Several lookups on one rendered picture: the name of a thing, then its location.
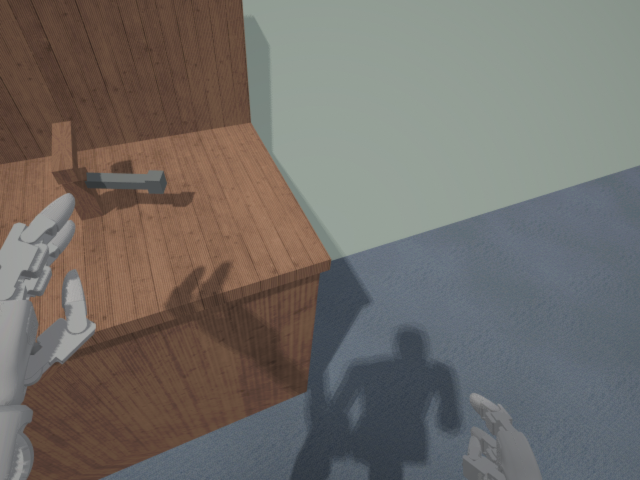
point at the tap lever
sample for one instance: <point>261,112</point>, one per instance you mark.
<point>155,181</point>

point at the left robot forearm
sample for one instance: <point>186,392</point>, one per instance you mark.
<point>16,450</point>

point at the counter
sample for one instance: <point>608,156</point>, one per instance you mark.
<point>204,297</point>

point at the right robot hand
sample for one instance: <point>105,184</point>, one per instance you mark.
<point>509,457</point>

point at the left robot hand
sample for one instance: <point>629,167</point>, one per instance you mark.
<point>25,257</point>

